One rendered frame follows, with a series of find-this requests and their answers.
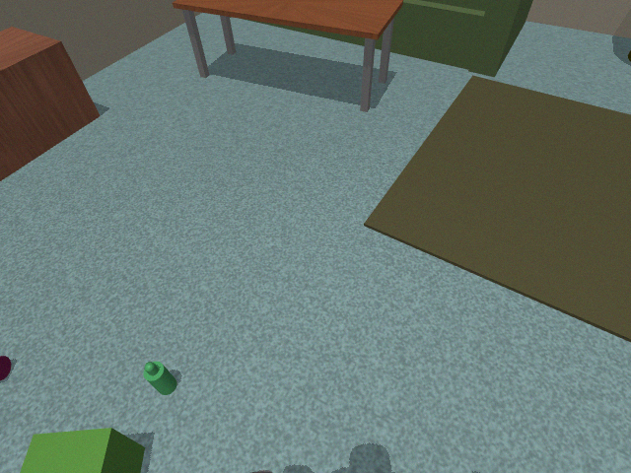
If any sofa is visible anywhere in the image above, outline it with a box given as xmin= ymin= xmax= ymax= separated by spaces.
xmin=230 ymin=0 xmax=533 ymax=77

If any coffee table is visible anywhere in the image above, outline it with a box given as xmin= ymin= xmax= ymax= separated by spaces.
xmin=173 ymin=0 xmax=403 ymax=112

